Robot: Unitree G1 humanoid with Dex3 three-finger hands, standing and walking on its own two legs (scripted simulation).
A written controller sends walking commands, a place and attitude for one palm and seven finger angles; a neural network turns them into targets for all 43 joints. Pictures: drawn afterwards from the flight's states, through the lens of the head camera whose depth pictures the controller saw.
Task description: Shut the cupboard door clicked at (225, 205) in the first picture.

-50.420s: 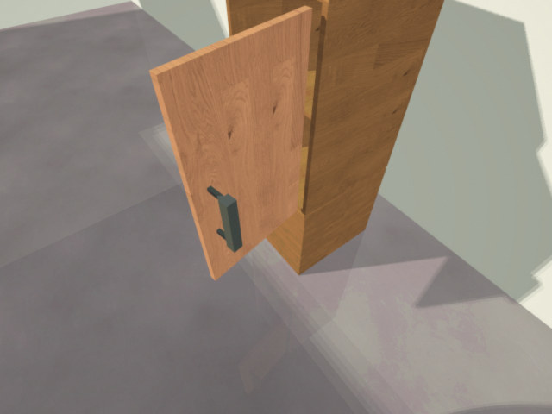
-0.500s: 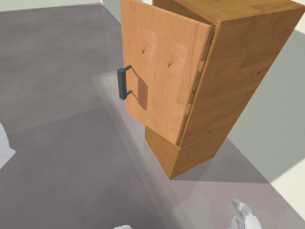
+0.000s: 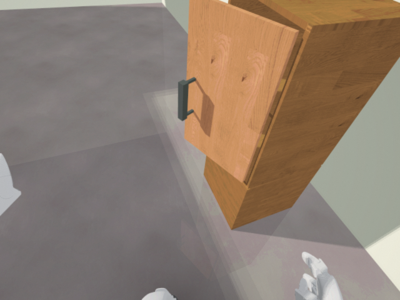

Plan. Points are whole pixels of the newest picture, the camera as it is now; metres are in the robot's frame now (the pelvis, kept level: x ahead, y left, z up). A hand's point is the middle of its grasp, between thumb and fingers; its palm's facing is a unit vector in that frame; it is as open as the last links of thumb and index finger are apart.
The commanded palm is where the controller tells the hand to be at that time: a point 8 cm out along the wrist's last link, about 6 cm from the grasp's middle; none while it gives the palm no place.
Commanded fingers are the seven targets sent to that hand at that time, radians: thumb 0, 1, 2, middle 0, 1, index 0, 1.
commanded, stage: step back with the hand held close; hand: left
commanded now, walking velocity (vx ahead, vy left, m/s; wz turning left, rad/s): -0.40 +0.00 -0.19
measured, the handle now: (187, 99) +0.79 +0.05 -0.07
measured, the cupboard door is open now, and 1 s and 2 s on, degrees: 24 24 24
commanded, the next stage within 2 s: stop stepping back and stand still in 0.38 s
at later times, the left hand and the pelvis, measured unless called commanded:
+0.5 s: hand out of the picture +0.11 +0.27 +0.19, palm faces +0.32 -0.83 -0.45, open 7.4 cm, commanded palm +0.06 +0.31 +0.20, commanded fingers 0.00 0.90 0.90 -0.20 -0.30 -0.20 -0.30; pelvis -0.11 +0.03 +0.01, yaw -5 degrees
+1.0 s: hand out of the picture +0.04 +0.30 +0.21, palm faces +0.26 -0.86 -0.43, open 7.4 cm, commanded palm +0.00 +0.33 +0.20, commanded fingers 0.00 0.90 0.90 -0.20 -0.30 -0.20 -0.30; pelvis -0.21 +0.08 +0.02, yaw -15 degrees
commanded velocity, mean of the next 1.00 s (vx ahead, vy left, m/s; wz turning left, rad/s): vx -0.04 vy -0.03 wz -0.09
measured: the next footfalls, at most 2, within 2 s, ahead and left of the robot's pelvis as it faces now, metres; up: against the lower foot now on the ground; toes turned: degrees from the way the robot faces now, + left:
right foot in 0.10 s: -0.06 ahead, -0.13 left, +0.00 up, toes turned +4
left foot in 0.58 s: +0.01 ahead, +0.11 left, +0.00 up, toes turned -4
